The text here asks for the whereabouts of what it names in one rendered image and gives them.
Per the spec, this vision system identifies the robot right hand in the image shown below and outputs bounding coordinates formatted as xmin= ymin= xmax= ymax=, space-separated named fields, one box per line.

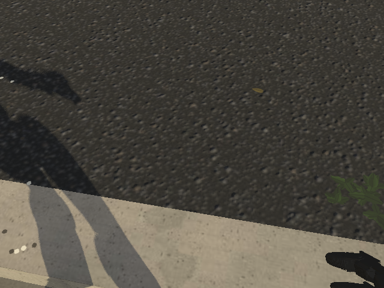
xmin=325 ymin=251 xmax=384 ymax=288

